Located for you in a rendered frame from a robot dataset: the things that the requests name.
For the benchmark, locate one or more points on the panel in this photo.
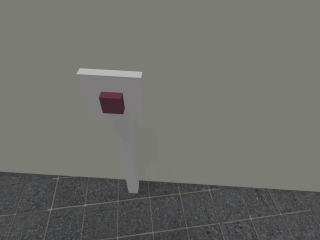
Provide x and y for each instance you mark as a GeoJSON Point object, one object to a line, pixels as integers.
{"type": "Point", "coordinates": [130, 84]}

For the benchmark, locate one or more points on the button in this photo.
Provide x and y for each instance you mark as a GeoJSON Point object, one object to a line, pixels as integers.
{"type": "Point", "coordinates": [112, 102]}

